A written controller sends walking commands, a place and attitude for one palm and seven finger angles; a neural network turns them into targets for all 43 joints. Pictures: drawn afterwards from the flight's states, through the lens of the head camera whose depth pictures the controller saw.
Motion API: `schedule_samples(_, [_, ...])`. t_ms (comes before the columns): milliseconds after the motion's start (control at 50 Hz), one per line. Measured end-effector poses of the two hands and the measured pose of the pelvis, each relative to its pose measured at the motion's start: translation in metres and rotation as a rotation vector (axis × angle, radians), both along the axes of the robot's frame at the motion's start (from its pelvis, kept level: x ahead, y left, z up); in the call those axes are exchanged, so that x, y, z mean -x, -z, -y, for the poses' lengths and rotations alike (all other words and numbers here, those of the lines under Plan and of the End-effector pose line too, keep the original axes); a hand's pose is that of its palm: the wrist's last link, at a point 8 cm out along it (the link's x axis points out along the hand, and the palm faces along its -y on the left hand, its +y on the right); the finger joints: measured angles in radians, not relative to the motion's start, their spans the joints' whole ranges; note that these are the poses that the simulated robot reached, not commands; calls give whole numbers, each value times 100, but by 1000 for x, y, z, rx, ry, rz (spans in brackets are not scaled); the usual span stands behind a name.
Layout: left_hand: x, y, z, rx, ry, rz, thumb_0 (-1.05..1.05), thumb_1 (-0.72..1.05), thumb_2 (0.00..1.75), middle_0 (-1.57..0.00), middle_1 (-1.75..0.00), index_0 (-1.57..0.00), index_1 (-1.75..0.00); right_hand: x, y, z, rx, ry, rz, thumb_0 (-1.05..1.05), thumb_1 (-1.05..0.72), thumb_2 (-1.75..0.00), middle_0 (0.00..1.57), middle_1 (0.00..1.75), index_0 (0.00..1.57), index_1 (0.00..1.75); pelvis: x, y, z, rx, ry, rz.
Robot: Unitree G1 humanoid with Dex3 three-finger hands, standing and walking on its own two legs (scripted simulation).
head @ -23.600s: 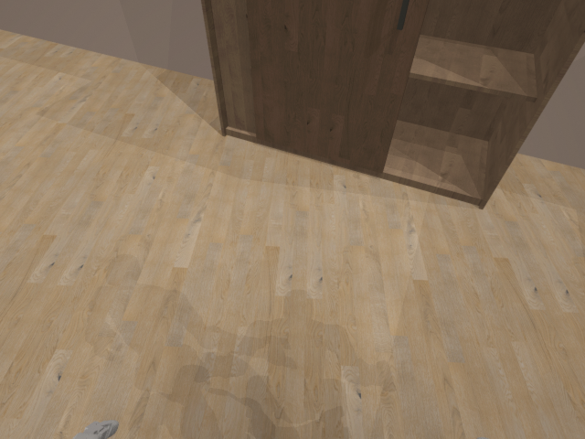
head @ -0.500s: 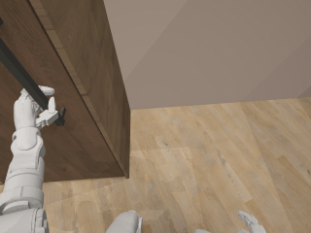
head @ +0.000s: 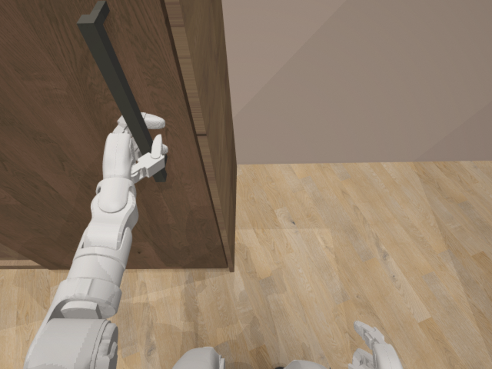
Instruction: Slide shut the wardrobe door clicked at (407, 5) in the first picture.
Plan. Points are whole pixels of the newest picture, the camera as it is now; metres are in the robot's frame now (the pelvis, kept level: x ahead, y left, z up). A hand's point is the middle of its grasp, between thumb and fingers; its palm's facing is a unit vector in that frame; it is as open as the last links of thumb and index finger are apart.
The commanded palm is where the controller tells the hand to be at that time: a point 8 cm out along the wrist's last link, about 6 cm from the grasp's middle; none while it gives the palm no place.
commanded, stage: stop walking and hold the door there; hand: left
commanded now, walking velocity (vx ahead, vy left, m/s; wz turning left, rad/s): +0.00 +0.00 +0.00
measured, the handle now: (137, 111) +0.46 +0.19 +0.15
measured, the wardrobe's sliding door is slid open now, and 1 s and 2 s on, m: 0.00 0.00 0.00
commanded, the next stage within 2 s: loosen the grip on the handle in 0.38 s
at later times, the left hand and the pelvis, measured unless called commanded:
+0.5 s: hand (157, 158) +0.41 +0.17 +0.09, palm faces +0.10 -0.98 -0.19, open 5.5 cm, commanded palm +0.38 +0.21 +0.10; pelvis +0.01 +0.02 +0.01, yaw -2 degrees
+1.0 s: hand (154, 156) +0.41 +0.17 +0.09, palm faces +0.10 -0.98 -0.18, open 13.7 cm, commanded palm +0.38 +0.22 +0.11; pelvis -0.04 +0.00 -0.01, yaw -4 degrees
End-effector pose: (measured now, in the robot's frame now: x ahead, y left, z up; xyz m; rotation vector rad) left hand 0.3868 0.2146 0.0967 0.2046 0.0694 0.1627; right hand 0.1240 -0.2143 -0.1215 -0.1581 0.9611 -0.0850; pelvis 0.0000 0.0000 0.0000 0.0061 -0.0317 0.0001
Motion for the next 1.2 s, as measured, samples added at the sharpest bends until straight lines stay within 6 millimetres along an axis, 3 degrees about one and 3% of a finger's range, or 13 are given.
schedule_samples(220, [-1, 1, -3, 71, 74, 9, -5, 76, 80, -45, -140, -37, -140, -25, -37, 3, 133, -5, 101, 1, -90, -89, 20, 30, 21, 30, -9, -6, -28, 5, 12, -11])
schedule_samples(380, [0, 0, -2, 36, 60, -3, -6, 77, 79, -45, -140, -34, -140, -24, -27, -8, 64, 6, 83, 1, -90, -89, 20, 30, 21, 30, -12, -7, -24, 14, 23, -31])
schedule_samples(500, [-1, -3, -3, 19, 52, -22, -6, 76, 78, -44, -138, -33, -140, -13, -21, -4, 50, 38, 53, 1, -90, -89, 21, 30, 21, 30, -12, -8, -20, 12, 33, -39])
schedule_samples(560, [-9, -7, -10, -6, 80, -59, -5, 65, 77, -44, -138, -40, -140, -3, -26, 8, 53, 51, 69, 1, -90, -89, 21, 30, 21, 30, -4, -7, -13, -6, 11, -77])
schedule_samples(640, [3, -9, -15, 128, 21, -40, -2, 50, 71, -43, -136, -47, -140, 17, -32, 30, 77, 37, 93, 1, -90, -89, 21, 30, 21, 30, 7, -5, -6, -8, 2, -92])
schedule_samples(780, [10, -10, -8, 9, 27, -10, 0, 1, 47, -32, -129, -38, -137, 70, -29, 64, 133, 82, 54, 1, -90, -89, 20, 30, 21, 30, 34, 4, 3, -4, -6, -98])
schedule_samples(860, [8, -6, -6, 24, 52, -13, 0, -26, 34, -32, -129, -36, -134, 103, -24, 70, 153, 111, -12, 1, -90, -89, 20, 30, 20, 30, 43, 6, 4, -4, 14, -117])
schedule_samples(960, [2, -6, -7, 37, 53, 10, 0, -44, 25, -32, -127, -34, -129, 132, -21, 67, 151, 170, -49, 1, -90, -89, 20, 30, 20, 30, 43, 7, 2, 0, 55, -132])
schedule_samples(1080, [-4, -4, -7, 35, 67, 10, -1, -52, 22, -29, -121, -33, -124, 135, -16, 49, 123, 189, -56, 1, -90, -89, 20, 30, 20, 30, 34, 7, -8, 8, 68, -132])
schedule_samples(1200, [-5, -3, -10, 48, 84, 25, -1, -54, 20, -31, -121, -35, -123, 104, -15, 27, 101, 152, -21, 1, -90, -89, 20, 30, 21, 30, 20, 6, -19, 12, 67, -133])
